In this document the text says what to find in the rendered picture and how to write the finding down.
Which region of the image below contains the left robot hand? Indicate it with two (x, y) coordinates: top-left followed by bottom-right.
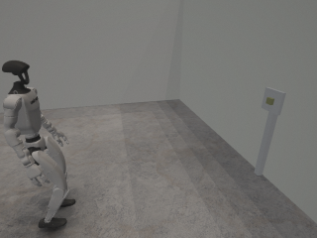
(52, 130), (69, 147)

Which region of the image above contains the robot torso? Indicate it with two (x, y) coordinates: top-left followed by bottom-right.
(7, 85), (46, 151)

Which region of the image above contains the right robot hand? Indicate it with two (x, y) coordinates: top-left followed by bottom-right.
(26, 164), (51, 187)

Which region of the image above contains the panel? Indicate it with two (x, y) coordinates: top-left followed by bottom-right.
(254, 87), (286, 176)

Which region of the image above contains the robot right upper arm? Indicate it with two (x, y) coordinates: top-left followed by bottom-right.
(2, 95), (22, 138)

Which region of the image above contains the robot right foot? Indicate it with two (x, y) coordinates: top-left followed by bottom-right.
(38, 217), (67, 228)

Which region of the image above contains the robot left forearm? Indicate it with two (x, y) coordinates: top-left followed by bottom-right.
(40, 112), (56, 134)

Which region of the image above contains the button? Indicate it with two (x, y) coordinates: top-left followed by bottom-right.
(265, 97), (274, 105)

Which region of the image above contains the robot right forearm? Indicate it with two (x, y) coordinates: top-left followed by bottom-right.
(4, 130), (35, 168)

